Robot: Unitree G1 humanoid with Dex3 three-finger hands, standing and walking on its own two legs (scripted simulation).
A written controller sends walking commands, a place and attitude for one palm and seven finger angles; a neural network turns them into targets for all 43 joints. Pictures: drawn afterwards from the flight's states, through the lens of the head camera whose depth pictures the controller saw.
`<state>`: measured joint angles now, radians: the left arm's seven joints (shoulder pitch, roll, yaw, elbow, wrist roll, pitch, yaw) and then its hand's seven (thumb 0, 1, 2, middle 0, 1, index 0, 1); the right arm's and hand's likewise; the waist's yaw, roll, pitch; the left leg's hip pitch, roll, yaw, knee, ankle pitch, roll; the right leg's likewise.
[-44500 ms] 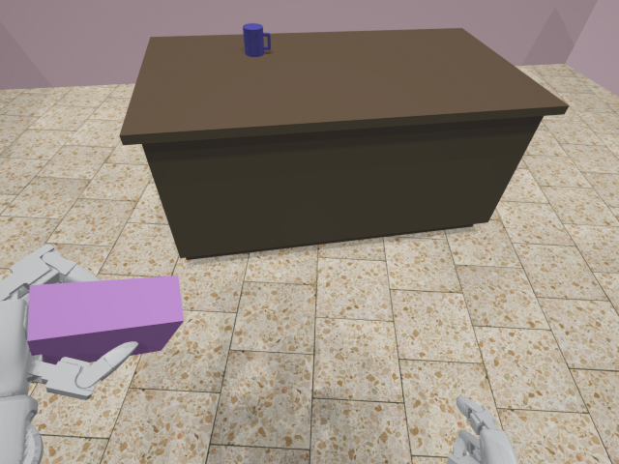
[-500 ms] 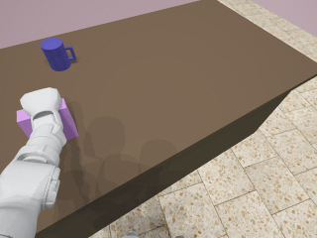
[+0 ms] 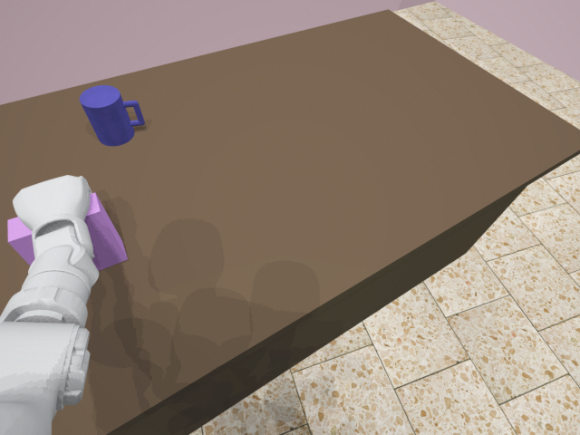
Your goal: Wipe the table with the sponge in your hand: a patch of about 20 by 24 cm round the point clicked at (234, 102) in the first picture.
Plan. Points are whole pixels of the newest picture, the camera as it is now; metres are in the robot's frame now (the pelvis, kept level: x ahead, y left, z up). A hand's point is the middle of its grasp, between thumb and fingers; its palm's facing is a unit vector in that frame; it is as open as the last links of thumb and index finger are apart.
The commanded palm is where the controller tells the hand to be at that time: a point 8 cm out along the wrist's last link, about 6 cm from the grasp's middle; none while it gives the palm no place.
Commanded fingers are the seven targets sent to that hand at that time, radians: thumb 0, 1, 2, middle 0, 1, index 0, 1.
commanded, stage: slide back across to the first lane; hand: left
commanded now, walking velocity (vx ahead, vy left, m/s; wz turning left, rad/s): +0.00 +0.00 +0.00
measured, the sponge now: (78, 249) +0.40 +0.33 -0.03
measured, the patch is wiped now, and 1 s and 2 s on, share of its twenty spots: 1.00 1.00 1.00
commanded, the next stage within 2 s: wipe back along the first lane in 0.14 s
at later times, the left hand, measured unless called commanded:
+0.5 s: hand (49, 249) +0.38 +0.35 +0.01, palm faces -0.09 -0.02 -1.00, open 9.3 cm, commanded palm +0.34 +0.32 +0.05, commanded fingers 0.00 0.10 1.30 -1.20 -1.60 -1.20 -1.60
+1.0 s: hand (54, 275) +0.34 +0.33 +0.01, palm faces -0.07 -0.02 -1.00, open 9.3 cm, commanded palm +0.29 +0.30 +0.05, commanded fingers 0.00 0.10 1.30 -1.20 -1.60 -1.20 -1.60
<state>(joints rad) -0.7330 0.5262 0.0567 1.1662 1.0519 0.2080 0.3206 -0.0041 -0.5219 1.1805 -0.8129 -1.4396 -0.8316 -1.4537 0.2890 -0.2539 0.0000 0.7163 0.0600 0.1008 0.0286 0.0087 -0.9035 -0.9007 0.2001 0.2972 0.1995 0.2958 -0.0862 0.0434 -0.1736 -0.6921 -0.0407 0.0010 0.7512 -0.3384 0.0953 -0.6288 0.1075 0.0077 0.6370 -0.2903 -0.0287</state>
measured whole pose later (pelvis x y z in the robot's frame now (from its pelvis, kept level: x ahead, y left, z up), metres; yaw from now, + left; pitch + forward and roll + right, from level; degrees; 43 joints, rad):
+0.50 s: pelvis +0.02 +0.01 +0.01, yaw +1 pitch +13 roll -4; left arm -0.50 0.49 0.00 0.91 1.02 0.19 0.31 -0.01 -0.45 1.14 -0.76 -1.47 -0.78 -1.49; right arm 0.22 -0.25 -0.02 0.70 0.07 0.16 0.03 0.01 -0.90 -0.90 0.20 0.30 0.20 0.30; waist -0.02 0.05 -0.17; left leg -0.59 -0.06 -0.02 0.70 -0.35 0.10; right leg -0.51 0.09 0.00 0.58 -0.30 -0.02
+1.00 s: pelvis +0.01 +0.00 +0.01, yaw +2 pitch +11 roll -3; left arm -0.35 0.43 -0.06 0.75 0.99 0.28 0.32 -0.01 -0.43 1.13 -0.74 -1.49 -0.75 -1.52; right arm 0.19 -0.25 -0.01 0.67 0.08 0.17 0.01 0.01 -0.90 -0.90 0.20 0.30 0.20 0.30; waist 0.01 0.05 -0.16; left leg -0.53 -0.06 -0.02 0.68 -0.33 0.09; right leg -0.46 0.09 0.00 0.58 -0.30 -0.03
